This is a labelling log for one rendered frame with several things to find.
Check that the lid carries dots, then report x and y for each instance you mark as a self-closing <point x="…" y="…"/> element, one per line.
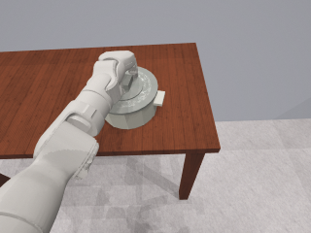
<point x="141" y="94"/>

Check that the table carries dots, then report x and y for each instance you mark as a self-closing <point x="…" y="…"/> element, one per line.
<point x="37" y="85"/>

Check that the robot left upper arm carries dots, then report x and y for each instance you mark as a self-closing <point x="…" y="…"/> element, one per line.
<point x="30" y="200"/>

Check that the pot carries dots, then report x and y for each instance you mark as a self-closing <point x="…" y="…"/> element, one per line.
<point x="138" y="119"/>

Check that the left robot hand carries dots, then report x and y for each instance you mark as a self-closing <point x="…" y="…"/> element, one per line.
<point x="129" y="61"/>

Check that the robot left forearm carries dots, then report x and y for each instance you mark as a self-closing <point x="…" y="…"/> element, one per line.
<point x="89" y="110"/>

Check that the knob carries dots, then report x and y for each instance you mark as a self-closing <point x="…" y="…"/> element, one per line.
<point x="127" y="81"/>

